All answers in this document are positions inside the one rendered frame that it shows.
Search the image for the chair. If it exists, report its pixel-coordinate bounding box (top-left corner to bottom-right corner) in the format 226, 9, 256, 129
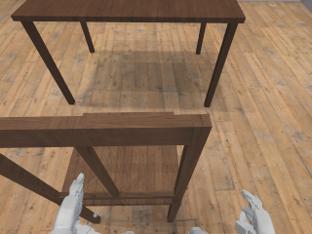
0, 111, 213, 224

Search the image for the table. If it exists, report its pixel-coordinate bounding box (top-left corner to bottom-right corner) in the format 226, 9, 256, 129
11, 0, 246, 108

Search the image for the robot right hand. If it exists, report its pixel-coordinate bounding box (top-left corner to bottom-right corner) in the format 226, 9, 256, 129
236, 189, 276, 234

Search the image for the robot left hand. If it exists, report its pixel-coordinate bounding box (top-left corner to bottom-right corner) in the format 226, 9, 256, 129
53, 173, 101, 234

